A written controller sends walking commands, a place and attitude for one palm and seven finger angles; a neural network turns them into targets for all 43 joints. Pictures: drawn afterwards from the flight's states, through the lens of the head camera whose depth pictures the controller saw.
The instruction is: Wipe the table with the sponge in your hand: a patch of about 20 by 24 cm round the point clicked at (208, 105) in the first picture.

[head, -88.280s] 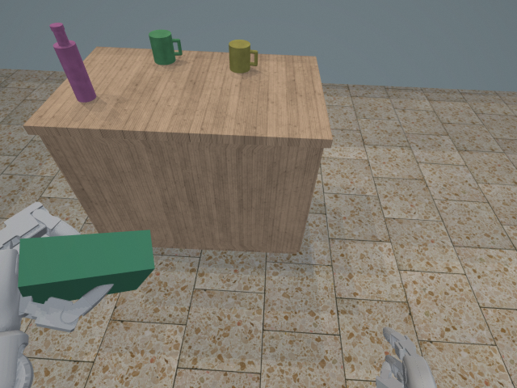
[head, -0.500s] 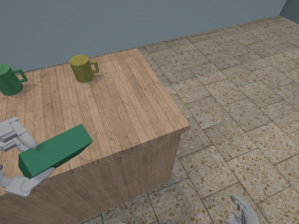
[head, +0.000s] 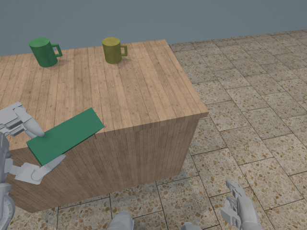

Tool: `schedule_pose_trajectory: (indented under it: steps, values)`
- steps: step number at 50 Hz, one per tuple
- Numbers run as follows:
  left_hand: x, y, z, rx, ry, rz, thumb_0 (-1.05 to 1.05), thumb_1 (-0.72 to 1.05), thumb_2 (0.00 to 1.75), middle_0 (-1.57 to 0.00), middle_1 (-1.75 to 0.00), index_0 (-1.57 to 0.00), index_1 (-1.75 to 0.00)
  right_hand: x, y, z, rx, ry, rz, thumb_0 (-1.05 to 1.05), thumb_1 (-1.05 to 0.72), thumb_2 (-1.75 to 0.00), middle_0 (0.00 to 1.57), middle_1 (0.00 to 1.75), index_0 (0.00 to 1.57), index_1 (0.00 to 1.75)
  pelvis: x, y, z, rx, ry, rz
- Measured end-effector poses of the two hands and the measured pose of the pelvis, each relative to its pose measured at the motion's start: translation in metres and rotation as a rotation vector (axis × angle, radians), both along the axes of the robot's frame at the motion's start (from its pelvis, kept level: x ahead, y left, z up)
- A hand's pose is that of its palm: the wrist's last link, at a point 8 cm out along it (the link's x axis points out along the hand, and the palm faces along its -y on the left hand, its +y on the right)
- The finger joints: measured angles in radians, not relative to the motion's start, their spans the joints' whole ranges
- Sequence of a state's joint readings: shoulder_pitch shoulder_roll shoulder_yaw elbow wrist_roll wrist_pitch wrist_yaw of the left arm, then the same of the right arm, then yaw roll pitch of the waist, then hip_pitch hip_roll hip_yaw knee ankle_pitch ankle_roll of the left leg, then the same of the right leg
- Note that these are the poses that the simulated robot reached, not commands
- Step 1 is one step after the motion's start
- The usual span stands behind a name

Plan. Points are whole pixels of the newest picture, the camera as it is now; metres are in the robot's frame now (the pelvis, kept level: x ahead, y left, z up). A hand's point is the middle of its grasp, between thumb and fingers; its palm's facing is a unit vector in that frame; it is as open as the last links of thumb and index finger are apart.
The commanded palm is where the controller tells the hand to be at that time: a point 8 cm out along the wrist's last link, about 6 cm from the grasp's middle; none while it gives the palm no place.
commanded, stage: step back with the hand held close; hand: left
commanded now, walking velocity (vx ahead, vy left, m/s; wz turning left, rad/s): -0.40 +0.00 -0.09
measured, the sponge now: (75, 133) +0.27 +0.19 +0.15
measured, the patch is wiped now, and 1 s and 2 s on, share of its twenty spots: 0.95 0.95 0.95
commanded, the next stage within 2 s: stop stepping back and stand still in 0.30 s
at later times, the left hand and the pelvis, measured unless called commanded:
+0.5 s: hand (26, 215) +0.11 +0.19 +0.20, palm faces +0.34 -0.88 -0.33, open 8.4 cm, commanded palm +0.05 +0.23 +0.21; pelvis -0.13 -0.03 +0.02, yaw -4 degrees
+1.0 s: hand out of the picture +0.04 +0.13 +0.19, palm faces +0.27 -0.84 -0.46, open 8.4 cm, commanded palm -0.01 +0.19 +0.21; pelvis -0.19 -0.08 +0.02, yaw -4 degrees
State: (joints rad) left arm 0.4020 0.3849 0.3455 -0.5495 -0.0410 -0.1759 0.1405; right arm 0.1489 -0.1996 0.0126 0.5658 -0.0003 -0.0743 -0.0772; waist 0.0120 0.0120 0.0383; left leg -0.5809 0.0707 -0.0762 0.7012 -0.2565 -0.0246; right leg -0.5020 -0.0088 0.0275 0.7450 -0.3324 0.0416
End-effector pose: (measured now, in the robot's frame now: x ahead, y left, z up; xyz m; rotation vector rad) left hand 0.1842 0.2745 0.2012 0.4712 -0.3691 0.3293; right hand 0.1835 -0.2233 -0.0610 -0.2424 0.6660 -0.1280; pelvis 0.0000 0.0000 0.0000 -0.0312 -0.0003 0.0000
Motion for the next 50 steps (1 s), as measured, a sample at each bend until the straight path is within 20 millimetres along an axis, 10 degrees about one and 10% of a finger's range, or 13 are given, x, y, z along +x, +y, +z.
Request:
schedule_pose_trajectory:
  steps: [9,19,24,31,40,50]
  values:
    - [-0.065,-0.022,0.006,0.017,-0.006,0.037,-0.01,-0.43,1.07,-0.94,-1.54,-0.96,-1.52,-0.052,-0.018,-0.026,0.042,0.113,0.027,0.01,-0.91,-0.90,0.20,0.30,0.20,0.30,-0.036,-0.021,-0.004,0.009,-0.039,0.061]
    - [-0.095,-0.002,-0.010,-0.032,0.030,0.057,-0.01,-0.44,1.07,-0.94,-1.54,-0.96,-1.52,-0.109,-0.021,-0.002,-0.018,0.093,0.013,0.02,-0.91,-0.90,0.20,0.30,0.20,0.30,-0.096,-0.021,0.006,0.074,-0.008,-0.002]
    - [-0.107,-0.035,0.003,-0.074,0.045,-0.007,-0.01,-0.43,1.07,-0.94,-1.54,-0.95,-1.52,-0.148,-0.028,0.013,0.070,0.029,-0.027,0.02,-0.91,-0.90,0.20,0.30,0.20,0.30,-0.123,-0.032,0.019,0.040,-0.011,-0.056]
    - [-0.129,-0.092,0.017,0.047,0.078,-0.119,-0.01,-0.43,1.06,-0.94,-1.54,-0.96,-1.52,-0.202,-0.072,-0.005,0.111,0.035,-0.121,0.01,-0.90,-0.90,0.20,0.30,0.20,0.30,-0.152,-0.058,0.014,0.026,-0.001,-0.101]
    - [-0.155,-0.104,0.000,0.010,0.235,-0.102,-0.01,-0.43,1.06,-0.94,-1.54,-0.96,-1.52,-0.277,-0.127,0.005,0.044,0.158,-0.259,0.02,-0.91,-0.90,0.20,0.30,0.20,0.30,-0.175,-0.078,0.035,0.088,0.011,-0.119]
    - [-0.178,-0.098,0.007,0.045,0.152,-0.067,-0.01,-0.43,1.06,-0.94,-1.54,-0.96,-1.52,-0.279,-0.139,0.000,-0.012,0.105,-0.232,0.02,-0.91,-0.90,0.20,0.30,0.19,0.30,-0.188,-0.079,0.022,0.066,-0.010,-0.077]
